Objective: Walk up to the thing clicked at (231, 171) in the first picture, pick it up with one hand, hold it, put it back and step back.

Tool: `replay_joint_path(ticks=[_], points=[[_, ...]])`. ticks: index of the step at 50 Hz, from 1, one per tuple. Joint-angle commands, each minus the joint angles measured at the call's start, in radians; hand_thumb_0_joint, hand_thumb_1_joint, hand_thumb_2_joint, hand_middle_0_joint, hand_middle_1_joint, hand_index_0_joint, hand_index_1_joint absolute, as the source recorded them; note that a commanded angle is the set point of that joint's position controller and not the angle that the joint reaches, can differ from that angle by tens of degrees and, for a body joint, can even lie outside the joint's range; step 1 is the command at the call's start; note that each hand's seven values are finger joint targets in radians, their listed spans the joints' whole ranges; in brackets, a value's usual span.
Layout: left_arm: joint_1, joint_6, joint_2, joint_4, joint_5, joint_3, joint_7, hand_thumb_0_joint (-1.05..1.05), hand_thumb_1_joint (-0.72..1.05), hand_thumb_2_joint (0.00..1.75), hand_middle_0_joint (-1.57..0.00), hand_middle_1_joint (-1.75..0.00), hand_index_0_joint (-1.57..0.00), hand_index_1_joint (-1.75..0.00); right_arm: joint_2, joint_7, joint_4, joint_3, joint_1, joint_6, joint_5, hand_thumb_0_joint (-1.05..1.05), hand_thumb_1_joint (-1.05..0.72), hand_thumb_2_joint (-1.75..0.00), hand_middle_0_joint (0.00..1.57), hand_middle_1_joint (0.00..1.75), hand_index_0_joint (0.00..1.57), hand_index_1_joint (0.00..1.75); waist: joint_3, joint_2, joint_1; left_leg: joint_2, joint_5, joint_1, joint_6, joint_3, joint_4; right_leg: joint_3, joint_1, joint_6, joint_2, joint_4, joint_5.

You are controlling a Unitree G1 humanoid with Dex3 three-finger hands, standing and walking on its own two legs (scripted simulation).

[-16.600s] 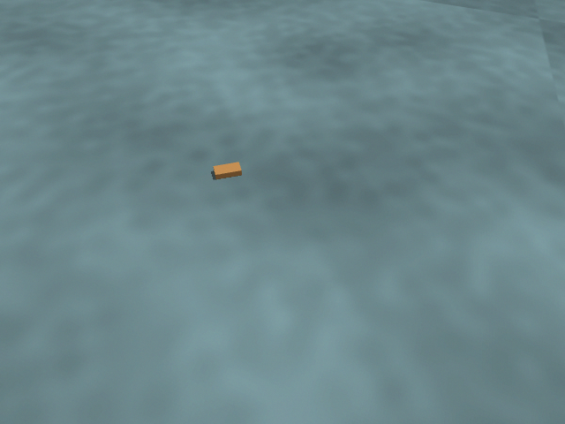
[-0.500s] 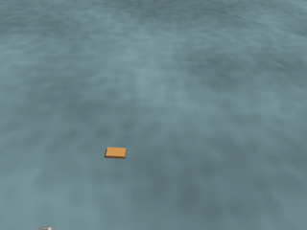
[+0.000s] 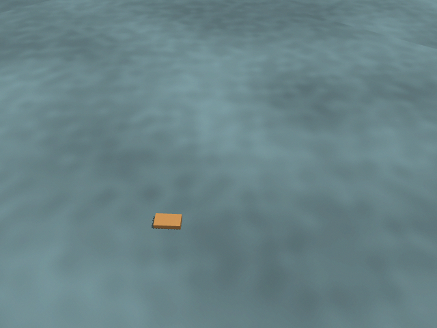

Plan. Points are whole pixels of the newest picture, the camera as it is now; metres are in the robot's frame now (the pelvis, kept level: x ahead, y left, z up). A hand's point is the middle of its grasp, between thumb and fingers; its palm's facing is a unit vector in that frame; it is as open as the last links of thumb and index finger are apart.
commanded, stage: stand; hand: left
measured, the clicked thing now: (168, 221) +0.76 +0.25 -0.77
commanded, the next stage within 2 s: walk up in 0.46 s
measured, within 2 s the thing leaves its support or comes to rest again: neither
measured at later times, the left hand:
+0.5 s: hand out of the picture +0.09 +0.24 -0.15, palm faces -0.03 -0.94 -0.34, open 7.4 cm
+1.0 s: hand out of the picture +0.16 +0.36 -0.17, palm faces -0.05 -0.95 -0.32, open 7.4 cm
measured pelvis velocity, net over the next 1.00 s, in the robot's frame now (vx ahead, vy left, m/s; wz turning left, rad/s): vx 0.12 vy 0.08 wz -0.01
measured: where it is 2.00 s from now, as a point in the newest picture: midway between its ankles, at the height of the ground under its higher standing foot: (211, 307)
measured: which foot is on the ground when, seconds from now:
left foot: down 0.00-0.52, up 0.54-0.76, down 0.78-1.00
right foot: down 0.00-0.80, up 0.82-1.00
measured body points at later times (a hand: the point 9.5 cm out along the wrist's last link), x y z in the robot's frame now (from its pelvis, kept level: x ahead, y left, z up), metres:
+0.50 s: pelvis +0.01 -0.01 +0.00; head +0.01 -0.01 +0.45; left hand +0.09 +0.29 -0.13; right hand +0.07 -0.31 -0.14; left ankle +0.00 +0.14 -0.74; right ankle +0.03 -0.12 -0.75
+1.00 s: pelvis +0.12 +0.08 -0.01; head +0.12 +0.12 +0.44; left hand +0.16 +0.41 -0.15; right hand +0.13 -0.24 -0.11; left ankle +0.14 +0.18 -0.75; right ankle +0.15 -0.07 -0.68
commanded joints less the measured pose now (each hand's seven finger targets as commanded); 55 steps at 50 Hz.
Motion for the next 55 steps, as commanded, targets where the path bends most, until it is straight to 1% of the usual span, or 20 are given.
replay_joint_path(ticks=[1, 21, 22, 23, 24, 26, 27, 28, 30, 35, 38, 39, 40, 41, 42, 43, 45, 47, 50, 55], points=[[-0.051, -0.017, 0.226, -0.063, 0.0, 0.044, 0.012, 0.0, 0.9, 0.9, -0.2, -0.3, -0.2, -0.3, -0.211, -0.012, -0.057, -0.035, -0.038, -0.022, 0.002, 0.0, -0.9, -0.9, 0.2, 0.3, 0.2, 0.3, -0.05, -0.008, -0.004, 0.101, -0.007, -0.059, 0.036, -0.075, -0.058, 0.119, 0.003, -0.021, -0.117, -0.093, -0.082], [-0.06, -0.016, 0.233, -0.071, -0.004, 0.046, 0.011, 0.0, 0.9, 0.9, -0.2, -0.3, -0.2, -0.3, -0.217, -0.019, -0.056, -0.026, 0.0, -0.023, 0.0, 0.0, -0.9, -0.9, 0.2, 0.3, 0.2, 0.3, -0.077, -0.008, -0.009, 0.114, 0.053, -0.048, 0.031, -0.064, -0.045, 0.119, 0.042, -0.026, -0.116, -0.066, 0.049], [-0.06, -0.014, 0.231, -0.07, -0.007, 0.046, 0.01, 0.0, 0.9, 0.9, -0.2, -0.3, -0.2, -0.3, -0.215, -0.02, -0.053, -0.025, -0.001, -0.022, 0.002, 0.0, -0.9, -0.9, 0.2, 0.3, 0.2, 0.3, -0.057, -0.014, -0.005, 0.112, 0.034, -0.059, 0.03, -0.066, -0.051, 0.119, 0.028, -0.026, -0.113, -0.074, 0.009], [0.024, -0.023, 0.281, -0.104, 0.008, 0.104, -0.009, 0.0, 0.9, 0.9, -0.2, -0.3, -0.2, -0.3, -0.283, 0.002, -0.097, -0.071, 0.063, -0.029, -0.014, 0.0, -0.9, -0.9, 0.2, 0.3, 0.2, 0.3, -0.153, 0.0, 0.006, 0.058, -0.379, -0.076, 0.093, -0.035, 0.053, 0.113, 0.106, -0.064, -0.062, -0.03, -0.416], [0.085, -0.024, 0.299, -0.087, 0.019, 0.118, -0.013, 0.0, 0.9, 0.9, -0.2, -0.3, -0.2, -0.3, -0.285, 0.011, -0.11, -0.08, 0.048, -0.028, -0.026, 0.0, -0.9, -0.9, 0.2, 0.3, 0.2, 0.3, -0.092, -0.02, 0.036, 0.049, -0.508, -0.239, 0.097, -0.031, 0.116, 0.195, 0.13, -0.096, -0.105, -0.056, -0.588], [0.147, -0.033, 0.349, -0.093, 0.03, 0.15, -0.011, 0.0, 0.9, 0.9, -0.2, -0.3, -0.2, -0.3, -0.25, 0.017, -0.159, -0.079, -0.023, -0.016, -0.035, 0.0, -0.9, -0.9, 0.2, 0.3, 0.2, 0.3, 0.028, -0.173, 0.085, 0.018, -0.373, -0.524, 0.062, 0.037, 0.455, 0.464, 0.19, -0.183, -0.313, -0.249, -0.749], [0.127, -0.043, 0.352, -0.124, 0.028, 0.157, -0.008, 0.0, 0.9, 0.9, -0.2, -0.3, -0.2, -0.3, -0.246, 0.019, -0.17, -0.08, -0.018, -0.021, -0.037, 0.0, -0.9, -0.9, 0.2, 0.3, 0.2, 0.3, 0.065, -0.134, 0.081, 0.06, -0.302, -0.567, 0.059, -0.021, 0.496, 0.486, 0.182, -0.224, -0.36, -0.253, -0.638], [0.111, -0.046, 0.335, -0.137, 0.025, 0.158, -0.008, 0.0, 0.9, 0.9, -0.2, -0.3, -0.2, -0.3, -0.245, 0.02, -0.171, -0.085, -0.005, -0.028, -0.035, 0.0, -0.9, -0.9, 0.2, 0.3, 0.2, 0.3, 0.089, -0.11, 0.069, 0.093, -0.262, -0.577, 0.057, -0.039, 0.495, 0.466, 0.182, -0.244, -0.357, -0.235, -0.507], [0.101, -0.05, 0.307, -0.159, 0.022, 0.151, -0.009, 0.0, 0.9, 0.9, -0.2, -0.3, -0.2, -0.3, -0.244, 0.028, -0.183, -0.096, 0.011, -0.037, -0.032, 0.0, -0.9, -0.9, 0.2, 0.3, 0.2, 0.3, 0.05, -0.093, 0.051, 0.103, -0.253, -0.533, 0.05, -0.039, 0.489, 0.357, 0.187, -0.223, -0.299, -0.226, -0.385], [0.0, -0.043, 0.324, -0.245, 0.025, 0.148, -0.03, 0.0, 0.9, 0.9, -0.2, -0.3, -0.2, -0.3, -0.237, 0.056, -0.197, -0.121, 0.125, -0.031, -0.027, 0.0, -0.9, -0.9, 0.2, 0.3, 0.2, 0.3, 0.031, -0.202, -0.026, 0.083, -0.166, -0.196, 0.027, 0.046, 0.339, 0.173, -0.143, -0.17, -0.206, -0.183, -0.411], [-0.02, -0.028, 0.289, -0.267, 0.019, 0.136, -0.036, 0.0, 0.9, 0.9, -0.2, -0.3, -0.2, -0.3, -0.246, 0.041, -0.146, -0.149, 0.3, -0.041, -0.034, 0.0, -0.9, -0.9, 0.2, 0.3, 0.2, 0.3, -0.001, -0.097, -0.109, 0.018, -0.014, 0.091, 0.009, 0.127, 0.233, 0.069, -0.341, -0.13, -0.124, 0.058, -0.498], [0.021, -0.021, 0.236, -0.277, 0.028, 0.12, -0.037, 0.0, 0.9, 0.9, -0.2, -0.3, -0.2, -0.3, -0.288, 0.031, -0.126, -0.167, 0.382, -0.046, -0.037, 0.0, -0.9, -0.9, 0.2, 0.3, 0.2, 0.3, -0.035, 0.04, -0.142, 0.026, -0.125, 0.245, 0.03, 0.067, 0.23, 0.063, -0.476, -0.117, -0.079, 0.258, -0.524], [0.097, -0.015, 0.164, -0.276, 0.02, 0.096, -0.036, 0.0, 0.9, 0.9, -0.2, -0.3, -0.2, -0.3, -0.352, 0.019, -0.135, -0.178, 0.429, -0.052, -0.047, 0.0, -0.9, -0.9, 0.2, 0.3, 0.2, 0.3, -0.038, 0.317, -0.153, 0.169, -0.492, 0.22, 0.073, -0.175, 0.019, -0.01, -0.553, -0.096, 0.05, 0.592, -0.538], [0.154, -0.012, 0.155, -0.269, 0.013, 0.091, -0.03, 0.0, 0.9, 0.9, -0.2, -0.3, -0.2, -0.3, -0.396, 0.011, -0.183, -0.173, 0.367, -0.064, -0.052, 0.0, -0.9, -0.9, 0.2, 0.3, 0.2, 0.3, -0.004, 0.322, -0.103, 0.383, -0.798, 0.069, 0.133, -0.605, -0.173, 0.104, -0.605, -0.062, 0.108, 0.8, -0.443], [0.166, -0.007, 0.274, -0.247, 0.005, 0.117, -0.021, 0.0, 0.9, 0.9, -0.2, -0.3, -0.2, -0.3, -0.445, 0.011, -0.23, -0.177, 0.233, -0.066, -0.023, 0.0, -0.9, -0.9, 0.2, 0.3, 0.2, 0.3, 0.042, 0.203, -0.067, 0.432, -0.89, -0.088, 0.193, -0.664, -0.247, 0.187, -0.526, -0.074, 0.045, 0.816, -0.383], [0.171, -0.009, 0.3, -0.242, 0.002, 0.119, -0.018, 0.0, 0.9, 0.9, -0.2, -0.3, -0.2, -0.3, -0.43, 0.012, -0.253, -0.17, 0.177, -0.067, -0.017, 0.0, -0.9, -0.9, 0.2, 0.3, 0.2, 0.3, 0.104, 0.177, -0.039, 0.438, -0.838, -0.152, 0.221, -0.633, -0.243, 0.185, -0.5, -0.071, 0.002, 0.827, -0.33], [0.227, -0.012, 0.316, -0.202, -0.005, 0.125, -0.024, 0.0, 0.9, 0.9, -0.2, -0.3, -0.2, -0.3, -0.351, 0.007, -0.28, -0.14, 0.127, -0.079, -0.014, 0.0, -0.9, -0.9, 0.2, 0.3, 0.2, 0.3, 0.105, 0.133, 0.006, 0.316, -0.571, -0.157, 0.162, -0.36, -0.178, 0.185, -0.452, -0.048, -0.031, 0.776, -0.204], [0.271, -0.007, 0.294, -0.18, -0.006, 0.126, -0.035, 0.0, 0.9, 0.9, -0.2, -0.3, -0.2, -0.3, -0.317, 0.005, -0.282, -0.132, 0.156, -0.092, -0.007, 0.0, -0.9, -0.9, 0.2, 0.3, 0.2, 0.3, 0.097, 0.144, 0.003, 0.253, -0.399, -0.147, 0.135, -0.207, -0.161, 0.152, -0.409, -0.031, -0.022, 0.714, -0.129], [0.22, 0.001, 0.272, -0.218, 0.003, 0.123, -0.048, 0.0, 0.9, 0.9, -0.2, -0.3, -0.2, -0.3, -0.307, 0.001, -0.286, -0.133, 0.216, -0.101, -0.002, 0.0, -0.9, -0.9, 0.2, 0.3, 0.2, 0.3, 0.093, 0.118, -0.017, 0.248, -0.273, -0.095, 0.144, -0.137, -0.172, 0.145, -0.418, 0.003, -0.021, 0.629, -0.071], [0.097, -0.006, 0.244, -0.291, 0.006, 0.115, -0.059, 0.0, 0.9, 0.9, -0.2, -0.3, -0.2, -0.3, -0.311, -0.002, -0.306, -0.134, 0.284, -0.101, 0.001, 0.0, -0.9, -0.9, 0.2, 0.3, 0.2, 0.3, 0.104, 0.091, -0.06, 0.262, -0.059, 0.009, 0.165, -0.057, -0.148, 0.112, -0.47, 0.005, -0.037, 0.463, -0.017]])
